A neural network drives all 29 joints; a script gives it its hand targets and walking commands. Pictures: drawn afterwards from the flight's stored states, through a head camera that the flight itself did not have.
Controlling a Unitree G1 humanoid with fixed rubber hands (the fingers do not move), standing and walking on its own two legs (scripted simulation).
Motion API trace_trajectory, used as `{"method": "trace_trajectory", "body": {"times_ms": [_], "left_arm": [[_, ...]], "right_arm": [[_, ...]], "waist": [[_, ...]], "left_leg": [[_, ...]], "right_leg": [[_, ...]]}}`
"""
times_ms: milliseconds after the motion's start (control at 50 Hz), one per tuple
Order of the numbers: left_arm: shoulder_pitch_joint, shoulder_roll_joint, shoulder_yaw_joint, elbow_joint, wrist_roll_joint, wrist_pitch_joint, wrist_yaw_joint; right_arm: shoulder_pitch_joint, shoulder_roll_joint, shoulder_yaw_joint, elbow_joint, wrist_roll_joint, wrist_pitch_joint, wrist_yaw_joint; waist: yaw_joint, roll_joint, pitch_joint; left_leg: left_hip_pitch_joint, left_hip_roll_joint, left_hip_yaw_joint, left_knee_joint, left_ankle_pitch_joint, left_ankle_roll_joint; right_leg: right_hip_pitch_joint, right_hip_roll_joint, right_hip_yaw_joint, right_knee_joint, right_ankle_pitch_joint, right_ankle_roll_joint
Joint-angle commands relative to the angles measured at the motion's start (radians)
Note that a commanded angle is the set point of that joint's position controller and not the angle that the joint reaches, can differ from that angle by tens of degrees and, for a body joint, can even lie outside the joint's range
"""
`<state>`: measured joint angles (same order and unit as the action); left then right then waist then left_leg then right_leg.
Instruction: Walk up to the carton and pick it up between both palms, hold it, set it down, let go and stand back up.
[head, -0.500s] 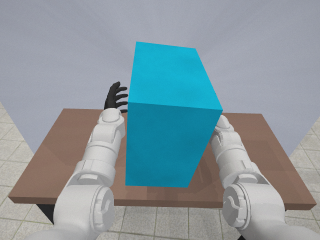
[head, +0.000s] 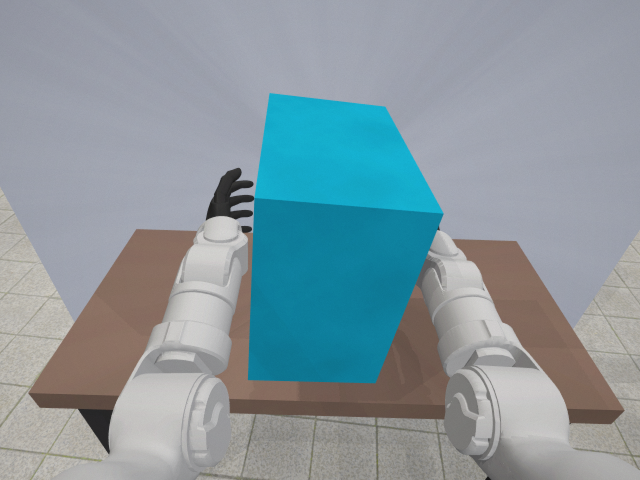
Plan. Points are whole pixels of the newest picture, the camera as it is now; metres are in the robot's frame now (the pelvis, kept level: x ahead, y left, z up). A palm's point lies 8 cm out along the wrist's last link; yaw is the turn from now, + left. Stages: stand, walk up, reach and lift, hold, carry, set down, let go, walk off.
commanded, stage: reach and lift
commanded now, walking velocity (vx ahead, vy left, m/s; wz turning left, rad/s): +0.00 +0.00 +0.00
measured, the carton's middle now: (321, 234) +0.42 +0.00 +0.15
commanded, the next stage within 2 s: hold in 0.98 s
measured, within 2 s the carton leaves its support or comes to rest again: neither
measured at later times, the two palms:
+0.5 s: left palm (228, 205) +0.41 +0.12 +0.21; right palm (426, 221) +0.41 -0.14 +0.18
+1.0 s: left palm (218, 198) +0.39 +0.13 +0.23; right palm (427, 212) +0.40 -0.13 +0.20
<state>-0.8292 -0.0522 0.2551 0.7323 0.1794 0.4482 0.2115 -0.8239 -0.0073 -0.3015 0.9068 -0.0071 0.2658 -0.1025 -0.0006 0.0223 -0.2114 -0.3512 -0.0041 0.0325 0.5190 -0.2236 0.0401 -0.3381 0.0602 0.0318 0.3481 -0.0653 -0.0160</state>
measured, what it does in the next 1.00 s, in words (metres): stands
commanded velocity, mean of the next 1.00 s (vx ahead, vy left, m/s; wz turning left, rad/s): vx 0.00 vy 0.00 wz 0.00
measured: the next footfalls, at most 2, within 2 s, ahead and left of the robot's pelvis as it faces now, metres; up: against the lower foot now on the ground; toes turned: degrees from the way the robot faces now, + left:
none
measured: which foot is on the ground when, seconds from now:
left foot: down 0.00-1.00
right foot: down 0.00-1.00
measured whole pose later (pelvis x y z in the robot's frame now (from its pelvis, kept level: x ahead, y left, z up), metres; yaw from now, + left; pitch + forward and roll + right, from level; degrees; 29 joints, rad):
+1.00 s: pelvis +0.01 +0.00 +0.00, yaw +0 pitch +3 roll -2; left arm -0.85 -0.04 0.26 0.56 0.20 0.62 0.17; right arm -0.83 -0.01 -0.23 0.72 0.06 0.42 -0.16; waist 0.00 0.02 -0.21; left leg -0.32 0.00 0.03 0.48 -0.21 0.04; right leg -0.31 0.06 0.03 0.32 -0.06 -0.02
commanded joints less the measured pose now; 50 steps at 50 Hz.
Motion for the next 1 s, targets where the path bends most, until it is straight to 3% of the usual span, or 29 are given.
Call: {"method": "trace_trajectory", "body": {"times_ms": [0, 320, 520, 660, 840, 980], "left_arm": [[-0.89, -0.776, -0.338, -0.165, -0.106, -0.016, -0.129], [-0.813, -0.715, -0.29, -0.186, -0.089, 0.052, -0.149], [-0.772, -0.706, -0.341, -0.299, -0.108, 0.088, -0.171], [-0.751, -0.678, -0.321, -0.298, -0.079, 0.128, -0.196], [-0.815, -0.705, -0.356, -0.326, -0.11, 0.137, -0.202], [-0.82, -0.685, -0.327, -0.298, -0.094, 0.153, -0.217]], "right_arm": [[-1.054, 0.597, 0.366, -0.272, 0.167, -0.07, 0.146], [-1.076, 0.613, 0.464, -0.368, 0.239, -0.013, 0.107], [-1.047, 0.618, 0.555, -0.496, 0.312, 0.031, 0.062], [-1.003, 0.59, 0.535, -0.459, 0.3, 0.064, 0.053], [-1.053, 0.613, 0.53, -0.497, 0.305, 0.073, 0.05], [-1.05, 0.618, 0.511, -0.478, 0.29, 0.087, 0.045]], "waist": [[-0.004, 0.033, -0.315], [0.028, -0.019, -0.361], [0.011, -0.009, -0.44], [-0.002, -0.004, -0.356], [-0.017, 0.0, -0.365], [-0.025, -0.013, -0.315]], "left_leg": [[0.201, 0.065, -0.135, -0.226, 0.069, -0.098], [0.246, 0.017, -0.107, -0.18, 0.214, -0.075], [0.308, 0.003, -0.119, -0.124, 0.376, -0.085], [0.296, 0.008, -0.118, -0.147, 0.309, -0.081], [0.288, 0.011, -0.12, -0.155, 0.274, -0.076], [0.243, 0.008, -0.111, -0.182, 0.19, -0.06]], "right_leg": [[0.331, 0.009, -0.044, -0.047, -0.035, -0.007], [0.397, 0.002, -0.027, -0.061, 0.077, -0.001], [0.459, 0.015, -0.024, -0.039, 0.216, 0.004], [0.439, 0.013, -0.026, -0.052, 0.143, 0.002], [0.42, 0.013, -0.026, -0.053, 0.111, -0.003], [0.429, 0.007, -0.022, -0.059, 0.063, -0.002]]}}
